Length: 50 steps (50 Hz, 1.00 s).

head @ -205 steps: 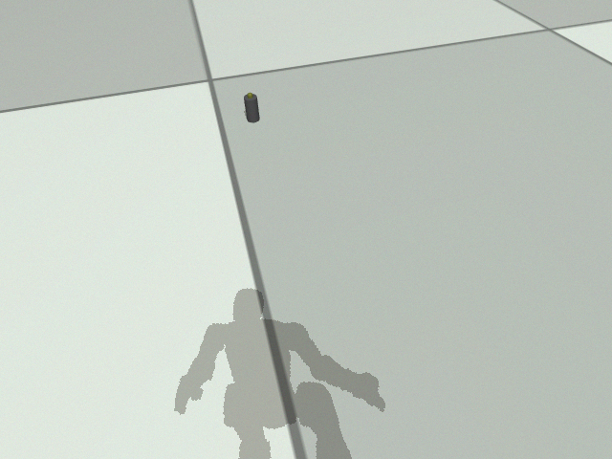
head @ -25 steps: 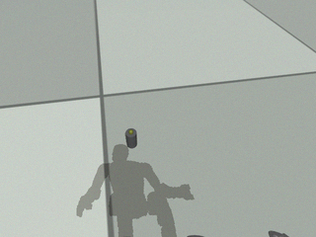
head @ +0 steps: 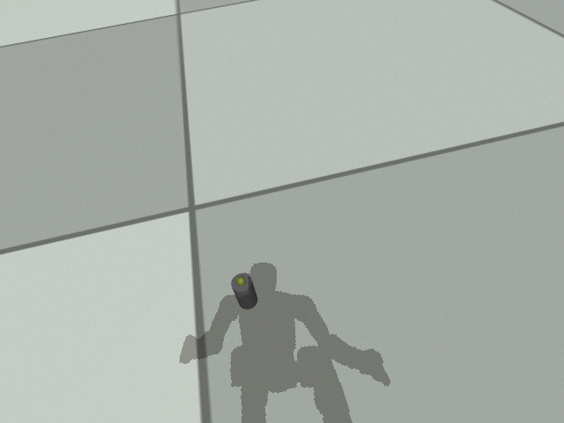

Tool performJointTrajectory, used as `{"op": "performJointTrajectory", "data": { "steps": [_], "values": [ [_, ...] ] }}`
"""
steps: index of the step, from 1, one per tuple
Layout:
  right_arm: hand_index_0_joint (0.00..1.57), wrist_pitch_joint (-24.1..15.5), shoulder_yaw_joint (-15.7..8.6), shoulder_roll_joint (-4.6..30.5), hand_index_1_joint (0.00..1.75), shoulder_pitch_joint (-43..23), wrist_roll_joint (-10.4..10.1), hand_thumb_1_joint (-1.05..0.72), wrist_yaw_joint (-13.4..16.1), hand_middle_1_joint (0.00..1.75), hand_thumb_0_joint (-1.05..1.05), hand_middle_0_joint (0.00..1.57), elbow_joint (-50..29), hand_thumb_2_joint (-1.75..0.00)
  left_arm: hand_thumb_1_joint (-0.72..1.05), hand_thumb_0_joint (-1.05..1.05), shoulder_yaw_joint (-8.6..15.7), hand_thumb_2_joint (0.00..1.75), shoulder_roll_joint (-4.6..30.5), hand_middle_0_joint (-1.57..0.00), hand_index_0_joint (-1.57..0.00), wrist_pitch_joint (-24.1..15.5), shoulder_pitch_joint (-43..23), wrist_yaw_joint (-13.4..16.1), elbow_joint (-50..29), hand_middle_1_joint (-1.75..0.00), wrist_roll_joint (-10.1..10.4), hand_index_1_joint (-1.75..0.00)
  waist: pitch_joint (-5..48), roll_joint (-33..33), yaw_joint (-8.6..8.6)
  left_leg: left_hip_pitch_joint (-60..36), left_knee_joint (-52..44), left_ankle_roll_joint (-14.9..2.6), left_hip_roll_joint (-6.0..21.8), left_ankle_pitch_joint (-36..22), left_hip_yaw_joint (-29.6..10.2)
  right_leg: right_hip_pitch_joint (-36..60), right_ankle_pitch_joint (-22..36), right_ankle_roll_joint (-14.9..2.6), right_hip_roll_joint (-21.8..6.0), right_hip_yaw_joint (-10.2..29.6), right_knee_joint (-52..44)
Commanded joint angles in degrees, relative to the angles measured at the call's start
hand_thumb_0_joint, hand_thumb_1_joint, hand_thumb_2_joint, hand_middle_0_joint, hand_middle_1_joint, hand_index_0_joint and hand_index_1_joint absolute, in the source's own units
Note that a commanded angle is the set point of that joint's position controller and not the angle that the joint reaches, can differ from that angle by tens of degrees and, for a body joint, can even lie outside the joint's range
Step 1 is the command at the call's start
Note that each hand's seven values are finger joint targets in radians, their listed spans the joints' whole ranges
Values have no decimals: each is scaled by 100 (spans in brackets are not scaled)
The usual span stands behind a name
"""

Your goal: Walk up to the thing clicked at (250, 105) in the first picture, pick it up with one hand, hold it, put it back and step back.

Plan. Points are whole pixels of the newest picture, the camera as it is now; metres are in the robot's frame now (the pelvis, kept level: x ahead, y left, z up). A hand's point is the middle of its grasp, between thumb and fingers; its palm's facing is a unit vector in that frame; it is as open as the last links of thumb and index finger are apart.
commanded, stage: walk up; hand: left
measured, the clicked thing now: (244, 290) +0.68 +0.24 -0.68
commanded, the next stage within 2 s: none
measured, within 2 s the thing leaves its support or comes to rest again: neither
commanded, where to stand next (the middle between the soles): +0.34 +0.02 m, yaw +2 degrees
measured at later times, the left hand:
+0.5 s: hand (124, 420) +0.17 +0.31 -0.16, palm faces -0.02 -0.95 -0.32, open 7.4 cm
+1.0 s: hand (159, 331) +0.30 +0.27 -0.13, palm faces -0.02 -0.91 -0.41, open 7.4 cm
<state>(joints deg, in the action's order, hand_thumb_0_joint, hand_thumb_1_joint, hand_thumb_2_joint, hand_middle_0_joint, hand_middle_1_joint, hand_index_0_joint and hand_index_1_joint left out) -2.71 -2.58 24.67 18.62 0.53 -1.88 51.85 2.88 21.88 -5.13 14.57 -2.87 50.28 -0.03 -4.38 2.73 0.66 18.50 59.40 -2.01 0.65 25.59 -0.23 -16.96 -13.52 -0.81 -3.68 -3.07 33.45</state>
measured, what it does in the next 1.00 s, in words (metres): walks ahead: left foot, then right foot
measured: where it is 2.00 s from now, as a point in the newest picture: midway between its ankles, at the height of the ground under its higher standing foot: (306, 411)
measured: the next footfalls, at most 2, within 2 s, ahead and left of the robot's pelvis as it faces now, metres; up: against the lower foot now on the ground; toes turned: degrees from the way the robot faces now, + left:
left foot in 0.34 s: +0.24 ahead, +0.14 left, +0.00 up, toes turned +6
right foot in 0.82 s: +0.33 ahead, -0.11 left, +0.00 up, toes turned +0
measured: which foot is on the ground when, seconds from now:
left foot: up 0.00-0.32, down 0.34-0.82, up 0.84-1.00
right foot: down 0.00-0.36, up 0.38-0.80, down 0.82-1.00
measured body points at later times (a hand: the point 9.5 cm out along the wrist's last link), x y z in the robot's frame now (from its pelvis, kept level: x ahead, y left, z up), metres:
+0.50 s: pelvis +0.14 +0.04 +0.00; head +0.15 +0.07 +0.45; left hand +0.17 +0.36 -0.14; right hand +0.23 -0.28 -0.08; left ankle +0.20 +0.14 -0.73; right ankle +0.12 -0.11 -0.66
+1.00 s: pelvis +0.23 +0.00 +0.00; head +0.26 -0.03 +0.45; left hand +0.30 +0.31 -0.10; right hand +0.31 -0.30 -0.14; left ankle +0.23 +0.14 -0.69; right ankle +0.30 -0.11 -0.73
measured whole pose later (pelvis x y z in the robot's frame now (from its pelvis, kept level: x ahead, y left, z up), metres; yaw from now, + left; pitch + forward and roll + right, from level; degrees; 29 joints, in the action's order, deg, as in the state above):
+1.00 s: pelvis +0.23 +0.00 +0.00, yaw +1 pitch -3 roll +1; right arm -0.6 -1.6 23.2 13.9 0.2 -1.0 52.1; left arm 0.3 20.4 -3.4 13.0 -0.5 50.5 -0.6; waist -6.7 3.4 0.7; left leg 21.5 51.2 -1.4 0.7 27.7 -0.1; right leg -18.1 -11.8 -0.9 -2.7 -2.4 32.3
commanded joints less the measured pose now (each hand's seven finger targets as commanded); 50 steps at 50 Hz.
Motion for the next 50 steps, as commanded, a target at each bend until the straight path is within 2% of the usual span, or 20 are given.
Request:
{"op": "performJointTrajectory", "data": {
  "steps": [1,3,7,12,16,17,18,19,20,23,25,27,31,37,39,40,41,43,47,50],
  "values": [
    [20,-114,-298,955,30,347,-117,-90,46,30,0,20,-353,-90,90,0,390,90,1565,-20,-20,-70,382,192,-254,-30,90,-30,224,-1376,-31,1193,20,19,172,-666,-383,1170,2247,-743,-995,1187,-1461],
    [20,-50,-322,893,30,282,-76,-90,-11,30,0,20,-384,-90,90,0,374,90,1526,-20,-20,-98,434,195,-357,-30,63,-30,210,-1369,8,1154,-134,65,115,-956,-277,1048,2395,-870,-915,867,-1530],
    [20,-26,-378,868,30,-226,15,-90,-99,30,0,20,-550,-90,90,0,422,90,1603,-20,-20,-89,354,176,-585,-30,-29,-30,-43,-1151,87,1250,-1177,215,340,-1142,-186,786,845,-1201,-1223,837,-1892],
    [20,-132,-407,804,30,-684,55,-90,-187,30,0,20,-649,-90,90,0,409,90,1651,-20,-20,-66,446,143,-626,-30,-54,-30,-28,-988,215,423,-2338,151,392,-1681,132,425,165,-1110,-1186,665,-1619],
    [20,-233,-527,1025,30,247,81,-90,-115,30,0,20,-360,-90,90,0,318,90,1533,-20,-20,-9,295,138,-710,-30,-78,-30,431,-296,-375,-1430,-2840,-64,94,-1362,317,-310,227,-823,-912,434,-176],
    [20,-277,-638,1329,30,756,108,-90,-48,30,0,20,-231,-90,90,0,215,90,1235,-20,-20,15,541,132,-700,-30,-56,-30,717,704,-607,-2177,-3371,-256,380,-459,-246,-794,342,-636,-434,-6,1333],
    [20,-305,-721,1734,30,850,155,-90,13,30,0,20,-336,-90,90,0,83,90,706,-20,-20,45,868,114,-715,-30,-10,-30,742,1942,-500,-2623,-3995,-623,1692,257,-2545,-1981,-1608,-235,306,-140,2753],
    [20,-311,-730,1874,30,649,-3,-90,21,30,0,20,-506,-90,90,0,243,90,1292,-20,-20,138,986,206,-543,-30,-9,-30,701,1149,-466,-2304,-4606,-1165,2350,920,-3811,-2182,-1844,-241,379,289,3296],
    [20,-272,-742,1765,30,481,-76,-90,16,30,0,20,-526,-90,90,0,289,90,1609,-20,-20,165,744,243,-486,-30,-61,-30,349,757,-433,-1862,-4628,-1373,2440,894,-3814,-2204,-1767,-278,109,563,3505],
    [20,-314,-484,1218,30,41,-76,-90,82,30,0,20,-650,-90,90,0,276,90,1474,-20,-20,187,768,168,-281,-30,1,-30,-30,263,-147,-991,-4466,-709,1540,-1238,-1513,-1572,-788,-200,-129,936,2963],
    [20,-357,-478,1230,30,31,-71,-90,86,30,0,20,-618,-90,90,0,273,90,1371,-20,-20,250,943,115,-165,-30,14,-30,-13,494,-84,-648,-4527,-592,1309,-1534,-1030,-1175,-460,-90,-77,719,2752],
    [20,-341,-500,1276,30,-42,-40,-90,77,30,0,20,-725,-90,90,0,264,90,1293,-20,-20,265,922,80,-189,-30,-22,-30,86,628,-110,-792,-4585,-918,1344,-1069,-888,-1224,-372,33,-144,550,2326],
    [20,-299,-506,1366,30,-56,-2,-90,60,30,0,20,-753,-90,90,0,298,90,1300,-20,-20,263,500,19,-225,-30,-75,-30,-251,645,-182,-468,-4896,-1047,1373,-187,-811,-1263,-157,168,-215,389,1578],
    [20,-109,-395,1243,30,-236,-14,-90,77,30,0,20,-733,-90,90,0,229,90,1036,-20,-20,151,418,153,-97,-30,-84,-30,27,399,-29,-93,-3689,-971,1309,-2186,-381,61,277,81,83,49,219],
    [20,-23,-282,953,30,-333,-84,-90,99,30,0,20,-741,-90,90,0,238,90,1075,-20,-20,58,746,251,77,-30,-91,-30,465,-115,165,-177,-2664,-612,989,-2455,-159,901,749,4,233,64,-655],
    [20,-10,-163,651,30,-91,-118,-90,112,30,0,20,-694,-90,90,0,302,90,1338,-20,-20,0,813,295,60,-30,-113,-30,698,-791,200,-50,-1913,-372,650,-1783,130,1275,956,-111,-195,618,-1047],
    [20,-2,-60,386,30,104,-125,-90,107,30,0,20,-762,-90,90,0,399,90,1797,-20,-20,-31,769,323,-48,-30,-131,-30,803,-1883,84,643,-962,-102,58,-109,430,1467,765,-528,-1333,2370,-1463],
    [20,110,-238,984,30,196,-33,-90,203,30,0,20,-527,-90,90,0,403,90,1997,-20,-20,53,296,330,-190,-30,-64,-30,380,-1385,91,1073,-409,-33,67,836,-22,1056,82,-1451,-1988,3206,-1606],
    [20,120,-222,925,30,83,-83,-90,187,30,0,20,-224,-90,90,0,243,90,1592,-20,-20,83,187,361,-198,-30,-33,-30,482,-1294,43,901,-655,69,180,308,-267,989,1157,-1091,-1204,1748,-1276],
    [20,158,-188,807,30,56,-46,-90,172,30,0,20,-80,-90,90,0,201,90,1490,-20,-20,111,-50,371,-242,-30,-83,-30,613,-1354,21,468,-1189,169,89,-170,-72,714,1337,-1007,-985,1271,-1190]
  ]
}}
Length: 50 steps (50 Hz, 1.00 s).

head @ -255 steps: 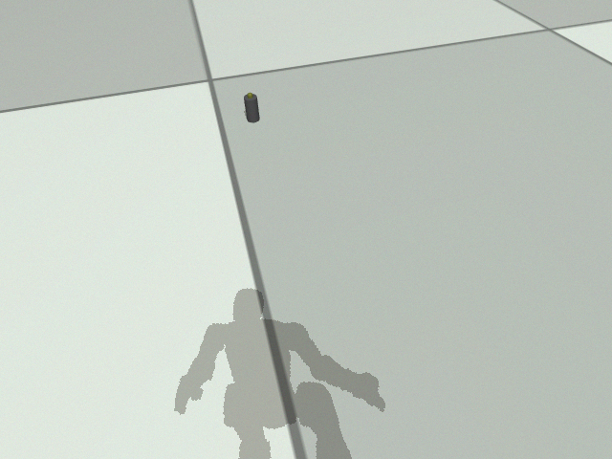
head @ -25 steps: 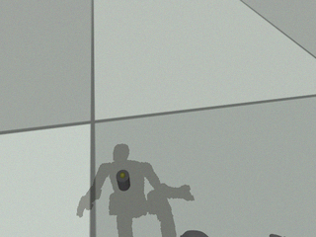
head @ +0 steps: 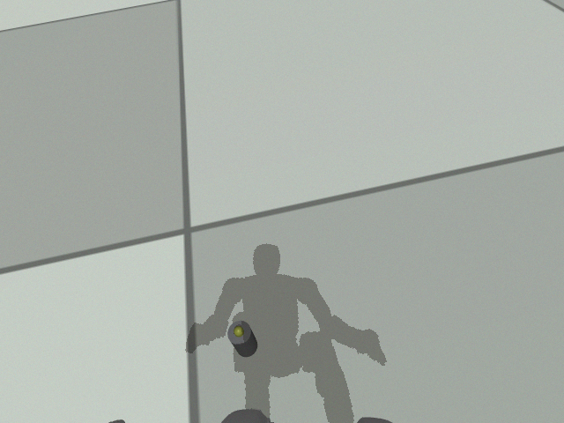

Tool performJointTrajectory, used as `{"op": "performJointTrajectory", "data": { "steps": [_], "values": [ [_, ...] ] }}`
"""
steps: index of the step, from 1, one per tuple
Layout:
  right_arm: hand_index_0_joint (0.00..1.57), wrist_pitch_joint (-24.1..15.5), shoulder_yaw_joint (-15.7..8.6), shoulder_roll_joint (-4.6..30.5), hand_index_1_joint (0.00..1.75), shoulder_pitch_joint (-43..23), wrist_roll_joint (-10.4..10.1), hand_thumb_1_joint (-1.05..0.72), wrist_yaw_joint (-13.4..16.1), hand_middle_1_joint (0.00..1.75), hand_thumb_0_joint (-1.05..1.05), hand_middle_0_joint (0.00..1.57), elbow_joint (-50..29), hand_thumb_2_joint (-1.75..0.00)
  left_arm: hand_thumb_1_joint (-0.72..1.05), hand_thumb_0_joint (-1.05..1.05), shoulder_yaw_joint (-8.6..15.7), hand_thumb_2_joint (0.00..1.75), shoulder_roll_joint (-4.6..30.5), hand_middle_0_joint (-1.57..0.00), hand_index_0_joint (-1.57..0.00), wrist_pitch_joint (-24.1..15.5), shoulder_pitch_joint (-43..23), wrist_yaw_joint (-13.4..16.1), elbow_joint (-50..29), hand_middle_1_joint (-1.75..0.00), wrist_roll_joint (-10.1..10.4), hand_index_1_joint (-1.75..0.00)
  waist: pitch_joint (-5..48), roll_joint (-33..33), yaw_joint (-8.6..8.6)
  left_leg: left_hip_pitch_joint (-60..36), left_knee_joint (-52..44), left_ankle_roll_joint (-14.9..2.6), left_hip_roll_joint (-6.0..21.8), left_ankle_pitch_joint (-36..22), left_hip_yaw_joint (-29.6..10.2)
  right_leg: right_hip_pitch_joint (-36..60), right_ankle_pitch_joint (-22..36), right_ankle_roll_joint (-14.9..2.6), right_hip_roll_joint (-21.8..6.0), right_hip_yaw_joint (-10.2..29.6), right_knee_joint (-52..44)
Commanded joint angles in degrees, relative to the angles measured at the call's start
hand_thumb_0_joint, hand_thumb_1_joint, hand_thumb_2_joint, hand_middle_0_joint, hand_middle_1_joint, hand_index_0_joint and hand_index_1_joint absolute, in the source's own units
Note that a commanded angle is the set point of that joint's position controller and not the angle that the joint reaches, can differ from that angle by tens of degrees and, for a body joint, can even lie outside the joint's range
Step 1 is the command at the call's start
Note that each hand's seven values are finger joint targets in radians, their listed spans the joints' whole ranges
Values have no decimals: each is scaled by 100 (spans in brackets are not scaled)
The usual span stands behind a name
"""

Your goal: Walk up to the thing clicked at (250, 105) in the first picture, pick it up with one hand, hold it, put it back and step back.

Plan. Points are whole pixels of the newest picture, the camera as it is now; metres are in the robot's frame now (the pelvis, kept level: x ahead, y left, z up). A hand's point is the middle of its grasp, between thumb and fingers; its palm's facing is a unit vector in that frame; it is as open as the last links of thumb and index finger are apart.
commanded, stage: walk up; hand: left
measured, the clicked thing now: (242, 338) +0.45 +0.23 -0.68
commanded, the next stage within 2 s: stand in 1.64 s
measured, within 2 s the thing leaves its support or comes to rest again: neither
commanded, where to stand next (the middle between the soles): +0.10 +0.02 m, yaw +0 degrees
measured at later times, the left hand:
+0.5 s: hand out of the picture +0.07 +0.28 -0.15, palm faces +0.02 -0.94 -0.33, open 7.4 cm
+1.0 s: hand out of the picture +0.12 +0.26 -0.14, palm faces +0.02 -0.94 -0.33, open 7.4 cm
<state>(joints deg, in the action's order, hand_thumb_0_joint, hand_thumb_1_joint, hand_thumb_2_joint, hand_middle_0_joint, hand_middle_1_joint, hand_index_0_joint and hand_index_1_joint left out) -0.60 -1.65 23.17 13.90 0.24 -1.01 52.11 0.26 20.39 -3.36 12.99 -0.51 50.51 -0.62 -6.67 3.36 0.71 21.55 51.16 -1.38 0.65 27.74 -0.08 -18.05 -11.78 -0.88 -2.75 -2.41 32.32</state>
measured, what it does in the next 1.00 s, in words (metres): steps on the spot: left foot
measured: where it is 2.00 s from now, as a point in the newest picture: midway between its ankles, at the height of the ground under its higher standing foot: outside the picture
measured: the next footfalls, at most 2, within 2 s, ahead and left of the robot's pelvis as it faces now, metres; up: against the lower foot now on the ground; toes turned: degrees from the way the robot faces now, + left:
left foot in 0.14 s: +0.09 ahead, +0.15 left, +0.00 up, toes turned +2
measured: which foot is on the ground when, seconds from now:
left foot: up 0.00-0.12, down 0.14-1.00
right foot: down 0.00-1.00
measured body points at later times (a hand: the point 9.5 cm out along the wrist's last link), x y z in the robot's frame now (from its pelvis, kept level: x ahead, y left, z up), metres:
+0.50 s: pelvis +0.03 +0.02 +0.01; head +0.03 +0.03 +0.46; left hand +0.07 +0.33 -0.13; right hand +0.13 -0.28 -0.11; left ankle +0.05 +0.15 -0.73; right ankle +0.06 -0.12 -0.73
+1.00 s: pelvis +0.04 +0.01 +0.02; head +0.05 +0.01 +0.47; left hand +0.12 +0.31 -0.11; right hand +0.14 -0.29 -0.12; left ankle +0.05 +0.15 -0.73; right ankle +0.06 -0.12 -0.73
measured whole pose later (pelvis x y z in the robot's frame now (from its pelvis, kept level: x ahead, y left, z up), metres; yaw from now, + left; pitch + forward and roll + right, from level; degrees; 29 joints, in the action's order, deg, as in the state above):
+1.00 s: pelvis +0.04 +0.01 +0.02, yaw +1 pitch -3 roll +0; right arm -0.5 -0.3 20.5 4.0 0.5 -0.7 66.6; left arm 0.4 19.5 -0.7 4.0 -0.5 66.4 -0.3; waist -2.6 0.4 0.1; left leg 7.3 19.8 1.5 1.8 10.0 -0.1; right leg -7.7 -9.2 0.9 -1.9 -2.8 19.5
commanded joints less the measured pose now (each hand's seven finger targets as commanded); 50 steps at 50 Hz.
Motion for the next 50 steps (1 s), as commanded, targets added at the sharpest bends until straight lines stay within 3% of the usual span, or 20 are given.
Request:
{"op": "performJointTrajectory", "data": {
  "steps": [1,3,4,5,6,7,8,9,10,12,14,15,18,20,22,27,31,50],
  "values": [
    [20,-65,-269,911,30,403,-20,-90,89,30,0,20,-89,-90,90,0,453,90,1607,-20,-20,-43,58,139,-263,-30,-40,-30,858,-1506,33,95,-714,115,79,-416,-32,834,1321,-1017,-1078,1132,-1015],
    [20,-102,-256,854,30,280,3,-90,106,30,0,20,2,-90,90,0,456,90,1632,-20,-20,8,-151,129,-268,-30,-25,-30,876,-1577,9,-284,-1240,129,66,-621,98,601,1380,-1020,-1113,964,-816],
    [20,-118,-275,887,30,266,12,-90,117,30,0,20,93,-90,90,0,441,90,1619,-20,-20,48,-240,117,-255,-30,-3,-30,867,-1403,-21,-629,-1489,134,6,-932,182,320,1146,-951,-1060,860,-669],
    [20,-147,-279,837,30,385,24,-90,135,30,0,20,192,-90,90,0,428,90,1601,-20,-20,95,-439,104,-263,-30,35,-30,884,-1317,-182,-1015,-1994,100,-43,-1424,275,56,791,-864,-1050,776,-460],
    [20,-168,-303,895,30,363,43,-90,152,30,0,20,282,-90,90,0,370,90,1450,-20,-20,143,-458,89,-246,-30,65,-30,833,-1049,-193,-1341,-2327,59,-69,-1735,212,-255,460,-697,-964,770,-322],
    [20,-194,-336,1032,30,344,96,-90,173,30,0,20,301,-90,90,0,293,90,1264,-20,-20,169,-516,77,-244,-30,93,-30,804,-691,-259,-1552,-2563,-16,238,-1967,-201,-625,47,-452,-863,687,-207],
    [20,-229,-363,1301,30,49,136,-90,184,30,0,20,221,-90,90,0,231,90,1033,-20,-20,200,-448,66,-214,-30,142,-30,722,48,-81,-1320,-3015,-217,953,-1745,-1270,-762,-606,-197,-414,446,91],
    [20,-251,-341,1544,30,-475,69,-90,165,30,0,20,91,-90,90,0,238,90,1099,-20,-20,260,-329,80,-56,-30,172,-30,523,520,96,-259,-3596,-599,1583,-439,-2077,-179,-1321,-46,29,147,331],
    [20,-221,-334,1593,30,-808,30,-90,133,30,0,20,98,-90,90,0,332,90,1347,-20,-20,288,-285,89,180,-30,118,-30,259,522,123,472,-3644,-799,1615,195,-1980,495,-1464,-72,-42,254,613],
    [20,-192,-197,1258,30,-940,58,-90,114,30,0,20,169,-90,90,0,310,90,1273,-20,-20,250,-292,34,345,-30,80,-30,197,394,198,366,-3494,-432,1032,220,-1199,594,-1058,-105,-62,308,-131],
    [20,-215,-141,1108,30,-938,34,-90,97,30,0,20,251,-90,90,0,308,90,1292,-20,-20,182,-302,28,512,-30,78,-30,362,553,161,48,-3246,-155,815,-673,-976,794,-257,-91,-141,379,-521],
    [20,-214,-136,1114,30,-912,10,-90,83,30,0,20,325,-90,90,0,297,90,1289,-20,-20,173,-349,34,597,-30,83,-30,500,553,128,-75,-3205,-114,776,-692,-956,869,-227,-84,-152,429,-645],
    [20,-186,-96,1081,30,-949,-8,-90,81,30,0,20,413,-90,90,0,240,90,1272,-20,-20,145,-529,29,727,-30,60,-30,742,405,44,-451,-3270,-118,733,-463,-850,852,-411,-87,-280,525,-901],
    [20,-162,-87,1059,30,-1025,-7,-90,86,30,0,20,499,-90,90,0,220,90,1286,-20,-20,145,-673,9,835,-30,73,-30,470,235,25,-424,-3360,-87,697,-332,-866,680,-586,-63,-286,584,-1096],
    [20,-168,-73,1065,30,-1080,-8,-90,91,30,0,20,580,-90,90,0,203,90,1293,-20,-20,135,-731,3,906,-30,80,-30,478,66,16,-662,-3317,-68,682,-693,-797,591,-430,-75,-338,629,-1243],
    [20,-187,-59,1025,30,-1073,-58,-90,102,30,0,20,763,-90,90,0,183,90,1287,-20,-20,86,-835,19,1116,-30,72,-30,845,-368,-51,-1232,-3119,-52,647,-2163,-584,878,586,-39,-474,632,-1425],
    [20,-152,-83,1005,30,-1127,-67,-90,114,30,0,20,871,-90,90,0,186,90,1253,-20,-20,97,-896,34,1224,-30,70,-30,1021,-484,-75,-1522,-3112,-29,654,-2509,-510,962,811,-17,-520,569,-1460],
    [20,-109,-72,906,30,-1278,12,-90,117,30,0,20,1105,-90,90,0,273,90,1208,-20,-20,166,-1164,67,1288,-30,18,-30,719,-265,-53,-1320,-3521,72,619,-2234,-448,1137,385,31,-471,508,-1689]
  ]
}}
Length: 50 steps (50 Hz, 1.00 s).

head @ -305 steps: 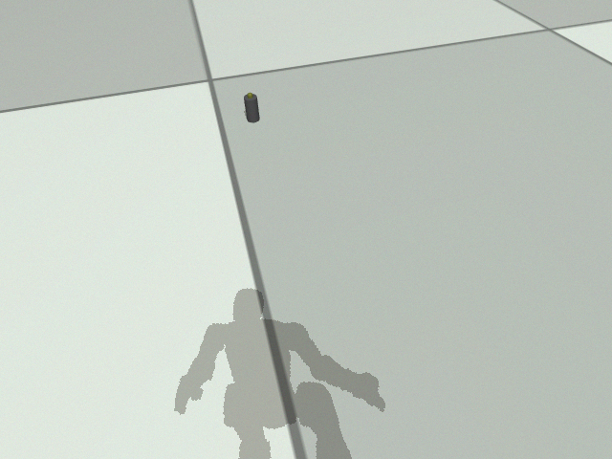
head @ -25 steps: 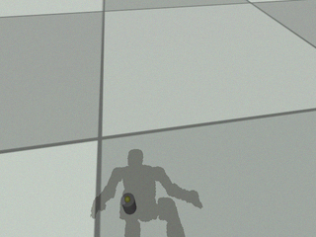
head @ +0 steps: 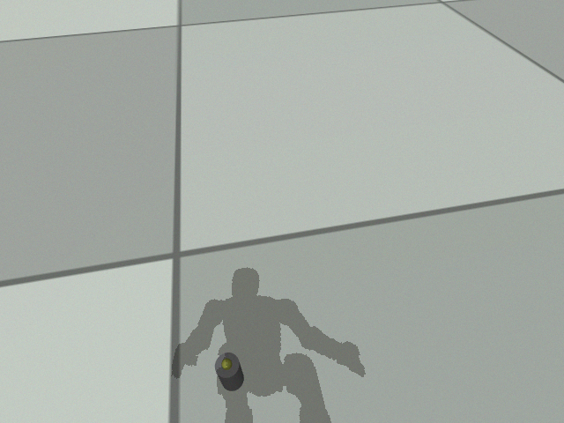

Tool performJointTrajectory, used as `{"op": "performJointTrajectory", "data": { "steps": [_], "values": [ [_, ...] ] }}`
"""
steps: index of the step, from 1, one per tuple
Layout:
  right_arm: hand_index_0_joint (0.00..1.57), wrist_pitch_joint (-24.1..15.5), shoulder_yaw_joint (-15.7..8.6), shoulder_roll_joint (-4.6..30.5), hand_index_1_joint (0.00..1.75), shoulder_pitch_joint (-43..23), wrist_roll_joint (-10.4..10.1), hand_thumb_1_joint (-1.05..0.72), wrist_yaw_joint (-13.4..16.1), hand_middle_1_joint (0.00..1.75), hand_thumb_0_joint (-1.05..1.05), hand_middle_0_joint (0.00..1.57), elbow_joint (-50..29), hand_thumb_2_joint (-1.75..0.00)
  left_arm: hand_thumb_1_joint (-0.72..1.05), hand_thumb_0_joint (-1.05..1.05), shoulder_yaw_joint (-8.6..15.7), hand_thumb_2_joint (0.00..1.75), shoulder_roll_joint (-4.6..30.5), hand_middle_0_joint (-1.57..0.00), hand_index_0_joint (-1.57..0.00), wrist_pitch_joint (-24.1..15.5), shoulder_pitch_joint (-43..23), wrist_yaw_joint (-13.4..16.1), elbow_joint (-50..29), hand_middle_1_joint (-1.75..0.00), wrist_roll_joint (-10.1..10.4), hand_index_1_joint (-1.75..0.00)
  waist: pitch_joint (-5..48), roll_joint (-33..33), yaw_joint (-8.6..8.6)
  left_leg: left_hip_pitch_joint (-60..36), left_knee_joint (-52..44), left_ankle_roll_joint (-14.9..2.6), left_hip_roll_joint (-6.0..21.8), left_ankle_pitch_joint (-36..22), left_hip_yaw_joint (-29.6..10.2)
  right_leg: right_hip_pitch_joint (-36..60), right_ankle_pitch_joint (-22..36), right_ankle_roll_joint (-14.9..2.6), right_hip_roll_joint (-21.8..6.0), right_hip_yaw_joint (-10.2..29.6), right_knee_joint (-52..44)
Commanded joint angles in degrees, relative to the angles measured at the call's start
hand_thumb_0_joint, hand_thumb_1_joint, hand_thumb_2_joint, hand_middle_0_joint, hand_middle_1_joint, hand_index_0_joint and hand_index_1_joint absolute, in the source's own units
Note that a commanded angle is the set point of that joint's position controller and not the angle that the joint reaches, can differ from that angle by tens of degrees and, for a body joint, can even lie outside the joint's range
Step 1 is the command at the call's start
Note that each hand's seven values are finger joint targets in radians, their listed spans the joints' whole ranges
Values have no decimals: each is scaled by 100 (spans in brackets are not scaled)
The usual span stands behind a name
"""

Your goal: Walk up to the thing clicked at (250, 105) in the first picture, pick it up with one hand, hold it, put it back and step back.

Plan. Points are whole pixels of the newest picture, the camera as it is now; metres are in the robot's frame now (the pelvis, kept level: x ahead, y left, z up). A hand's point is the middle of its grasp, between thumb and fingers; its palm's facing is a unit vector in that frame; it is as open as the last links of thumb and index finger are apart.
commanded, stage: walk up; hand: left
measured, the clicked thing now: (229, 371) +0.41 +0.20 -0.70
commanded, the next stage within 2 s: stand in 0.64 s
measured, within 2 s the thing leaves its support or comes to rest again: neither
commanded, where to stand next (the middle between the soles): +0.06 +0.00 m, yaw -1 degrees
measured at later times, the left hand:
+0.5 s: hand out of the picture +0.09 +0.26 -0.15, palm faces -0.01 -0.94 -0.34, open 7.4 cm
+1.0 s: hand out of the picture +0.08 +0.25 -0.16, palm faces -0.03 -0.94 -0.34, open 7.4 cm
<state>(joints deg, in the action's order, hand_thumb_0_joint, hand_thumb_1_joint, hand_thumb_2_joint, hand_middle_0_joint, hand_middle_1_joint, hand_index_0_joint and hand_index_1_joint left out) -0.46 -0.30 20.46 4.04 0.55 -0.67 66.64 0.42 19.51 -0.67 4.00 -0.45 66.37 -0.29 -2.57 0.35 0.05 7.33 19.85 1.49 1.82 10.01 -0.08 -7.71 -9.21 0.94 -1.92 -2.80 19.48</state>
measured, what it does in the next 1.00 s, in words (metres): stands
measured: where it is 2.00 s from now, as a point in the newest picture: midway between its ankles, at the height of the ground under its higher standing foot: outside the picture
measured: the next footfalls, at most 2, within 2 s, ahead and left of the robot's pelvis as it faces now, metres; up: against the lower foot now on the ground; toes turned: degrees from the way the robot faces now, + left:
none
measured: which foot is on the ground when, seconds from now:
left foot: down 0.00-1.00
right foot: down 0.00-1.00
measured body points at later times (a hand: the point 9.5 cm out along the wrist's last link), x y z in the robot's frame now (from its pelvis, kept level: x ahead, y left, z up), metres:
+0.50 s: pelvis +0.01 +0.00 +0.00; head +0.01 +0.00 +0.45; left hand +0.09 +0.30 -0.13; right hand +0.08 -0.30 -0.14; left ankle +0.01 +0.14 -0.75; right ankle +0.02 -0.13 -0.75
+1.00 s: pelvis +0.01 +0.00 +0.00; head +0.01 +0.00 +0.45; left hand +0.09 +0.30 -0.13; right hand +0.09 -0.30 -0.13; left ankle +0.01 +0.14 -0.75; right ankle +0.02 -0.13 -0.75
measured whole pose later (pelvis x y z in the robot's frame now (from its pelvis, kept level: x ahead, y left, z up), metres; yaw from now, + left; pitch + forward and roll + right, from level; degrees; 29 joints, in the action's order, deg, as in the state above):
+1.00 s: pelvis +0.01 +0.00 +0.00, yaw +0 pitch -2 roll +0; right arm -0.5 -0.1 20.0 5.0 0.9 -0.6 65.9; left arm 0.0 20.1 -0.4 5.8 -0.3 65.6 -0.3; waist -2.6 0.0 -0.1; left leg 5.9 17.6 1.5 1.6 9.5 0.5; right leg -7.1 -9.2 1.0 -2.1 -2.3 18.5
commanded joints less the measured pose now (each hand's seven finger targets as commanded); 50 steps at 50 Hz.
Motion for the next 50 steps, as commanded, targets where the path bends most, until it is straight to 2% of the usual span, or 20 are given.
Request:
{"op": "performJointTrajectory", "data": {
  "steps": [1,2,6,16,25,31,32,38,45,49,50],
  "values": [
    [20,-123,-199,1179,30,-255,-25,-90,83,30,0,20,-334,-90,90,0,258,90,1268,-20,-20,-102,-260,60,-318,-30,-11,-30,341,39,26,129,-389,-221,512,-473,-466,151,113,-140,-545,559,-437],
    [20,-130,-195,1189,30,-245,-19,-90,86,30,0,20,-335,-90,90,0,256,90,1283,-20,-20,-100,-301,51,-339,-30,-22,-30,364,33,7,163,-394,-225,489,-358,-433,196,157,-151,-564,584,-433],
    [20,-147,-191,1178,30,-190,-14,-90,94,30,0,20,-329,-90,90,0,273,90,1258,-20,-20,-92,-306,49,-339,-30,-27,-30,531,32,6,100,-409,-224,530,-553,-443,356,342,-167,-564,549,-356],
    [20,-148,-211,1215,30,-83,-11,-90,118,30,0,20,-313,-90,90,0,265,90,1203,-20,-20,-67,-307,48,-356,-30,-9,-30,509,23,-24,2,-398,-230,543,-694,-425,308,476,-171,-540,518,-318],
    [20,-129,-199,1178,30,-101,-8,-90,112,30,0,20,-349,-90,90,0,257,90,1214,-20,-20,-69,-283,47,-372,-30,-26,-30,425,-93,-11,-36,-389,-251,513,-561,-388,207,457,-153,-554,589,-363],
    [20,-116,-209,1155,30,-94,-14,-90,104,30,0,20,-390,-90,90,0,277,90,1204,-20,-20,-71,-252,56,-382,-30,-24,-30,305,-79,-13,-42,-381,-240,503,-507,-376,60,233,-144,-511,588,-434],
    [20,-107,-202,1144,30,-146,12,-90,112,30,0,20,-435,-90,90,0,228,90,1288,-20,-20,-85,-251,74,-417,-30,-10,-30,203,-107,-53,30,-477,-195,595,-618,-440,19,256,-156,-570,594,-435],
    [20,-116,-205,1141,30,-155,4,-90,97,30,0,20,-441,-90,90,0,213,90,1276,-20,-20,-111,-165,81,-424,-30,-4,-30,504,33,-38,-154,-452,-177,611,-913,-405,252,622,-167,-600,570,-346],
    [20,-118,-189,1154,30,-170,-4,-90,90,30,0,20,-446,-90,90,0,192,90,1286,-20,-20,-112,-100,82,-426,-30,-12,-30,514,-8,-25,-175,-472,-184,633,-902,-419,241,613,-172,-617,567,-380],
    [20,-108,-183,1157,30,-184,-9,-90,92,30,0,20,-435,-90,90,0,167,90,1268,-20,-20,-110,-45,78,-429,-30,-22,-30,389,-37,-1,-122,-476,-180,614,-722,-428,140,442,-150,-604,573,-429],
    [20,-95,-187,1158,30,-146,-2,-90,87,30,0,20,-442,-90,90,0,170,90,1286,-20,-20,-107,-74,84,-428,-30,-24,-30,360,-68,-37,-60,-486,-187,591,-532,-397,117,288,-151,-606,575,-470]
  ]
}}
